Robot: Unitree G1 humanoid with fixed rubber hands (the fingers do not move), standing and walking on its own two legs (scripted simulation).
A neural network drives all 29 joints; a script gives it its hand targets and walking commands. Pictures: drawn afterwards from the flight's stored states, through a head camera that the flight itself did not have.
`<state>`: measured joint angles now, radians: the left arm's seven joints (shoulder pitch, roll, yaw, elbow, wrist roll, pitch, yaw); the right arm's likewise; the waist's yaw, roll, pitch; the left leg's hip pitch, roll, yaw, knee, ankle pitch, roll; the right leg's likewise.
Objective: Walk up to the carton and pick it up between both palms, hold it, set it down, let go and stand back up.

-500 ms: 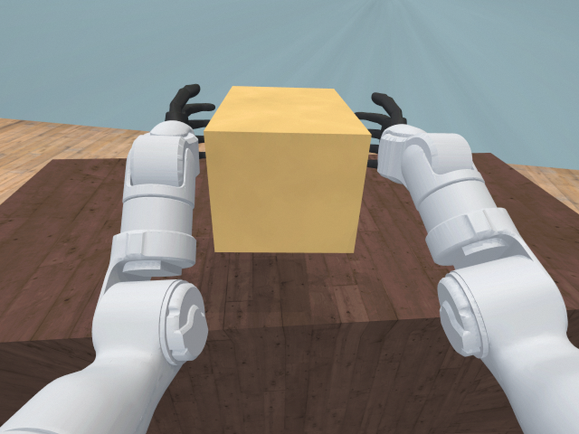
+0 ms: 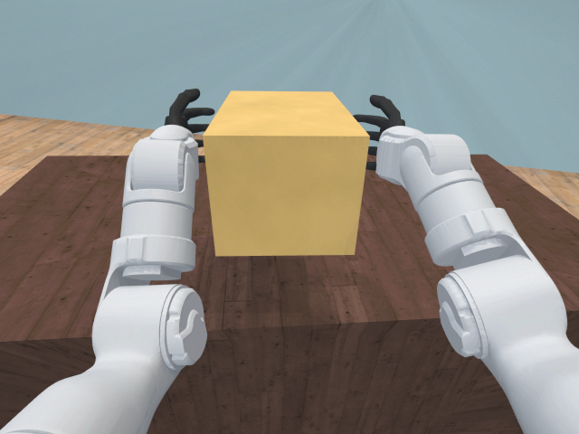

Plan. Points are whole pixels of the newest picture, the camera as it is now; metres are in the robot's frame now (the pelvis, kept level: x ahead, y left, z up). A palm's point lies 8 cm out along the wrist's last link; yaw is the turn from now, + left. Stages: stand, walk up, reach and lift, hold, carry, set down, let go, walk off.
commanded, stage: hold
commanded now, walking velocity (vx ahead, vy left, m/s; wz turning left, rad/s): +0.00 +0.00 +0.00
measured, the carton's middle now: (283, 160) +0.44 +0.00 +0.26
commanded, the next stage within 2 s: none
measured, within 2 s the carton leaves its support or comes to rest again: neither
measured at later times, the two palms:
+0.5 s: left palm (181, 140) +0.38 +0.13 +0.31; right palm (392, 145) +0.37 -0.13 +0.31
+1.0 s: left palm (172, 141) +0.38 +0.14 +0.31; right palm (387, 145) +0.36 -0.12 +0.31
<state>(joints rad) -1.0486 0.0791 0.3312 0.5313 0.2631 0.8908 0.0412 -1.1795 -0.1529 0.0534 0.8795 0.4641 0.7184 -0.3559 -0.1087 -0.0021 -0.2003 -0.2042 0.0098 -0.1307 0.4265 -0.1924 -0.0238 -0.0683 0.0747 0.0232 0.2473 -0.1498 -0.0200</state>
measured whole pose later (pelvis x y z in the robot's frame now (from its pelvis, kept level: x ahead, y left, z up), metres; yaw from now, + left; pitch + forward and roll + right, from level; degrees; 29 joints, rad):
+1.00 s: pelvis +0.00 +0.00 +0.00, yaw +0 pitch -2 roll -2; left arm -1.05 0.07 0.33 0.50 0.27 0.89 0.04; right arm -1.16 -0.15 0.03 0.84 0.45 0.72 -0.36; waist -0.10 -0.01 -0.20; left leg -0.20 0.01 -0.12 0.43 -0.19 -0.02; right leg -0.07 0.07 0.03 0.25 -0.15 -0.02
